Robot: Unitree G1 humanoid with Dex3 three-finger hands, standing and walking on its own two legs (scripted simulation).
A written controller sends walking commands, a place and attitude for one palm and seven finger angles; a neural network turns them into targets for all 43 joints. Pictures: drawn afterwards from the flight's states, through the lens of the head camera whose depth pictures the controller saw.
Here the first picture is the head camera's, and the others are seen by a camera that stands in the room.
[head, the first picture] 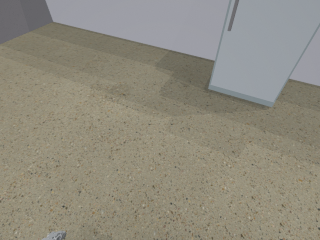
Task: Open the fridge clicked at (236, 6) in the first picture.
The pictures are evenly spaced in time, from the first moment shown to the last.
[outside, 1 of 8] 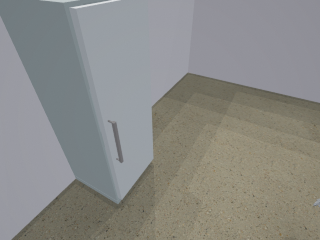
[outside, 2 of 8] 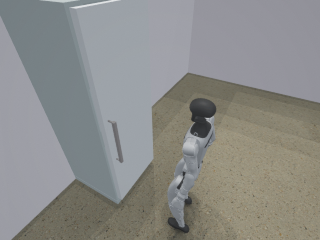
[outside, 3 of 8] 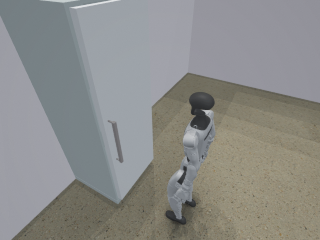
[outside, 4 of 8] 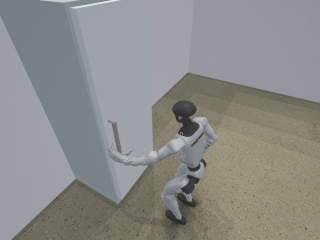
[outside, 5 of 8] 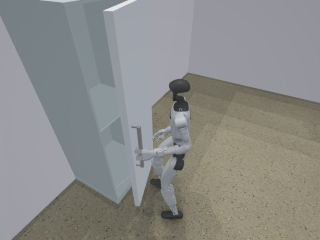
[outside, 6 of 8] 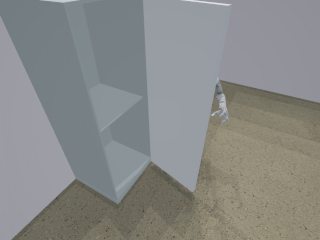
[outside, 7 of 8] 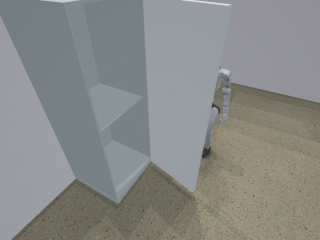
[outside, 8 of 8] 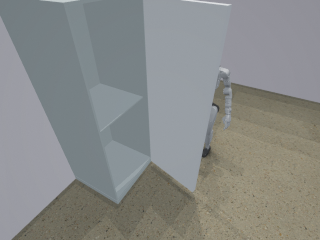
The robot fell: no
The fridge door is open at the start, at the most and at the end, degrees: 0 81 77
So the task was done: yes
